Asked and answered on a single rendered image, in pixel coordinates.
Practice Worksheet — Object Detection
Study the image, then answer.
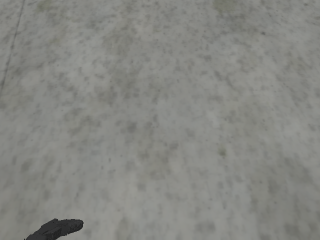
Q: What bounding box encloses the left robot hand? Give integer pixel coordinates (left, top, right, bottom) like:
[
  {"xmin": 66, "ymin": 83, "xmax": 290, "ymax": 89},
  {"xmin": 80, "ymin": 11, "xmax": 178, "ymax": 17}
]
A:
[{"xmin": 24, "ymin": 218, "xmax": 84, "ymax": 240}]

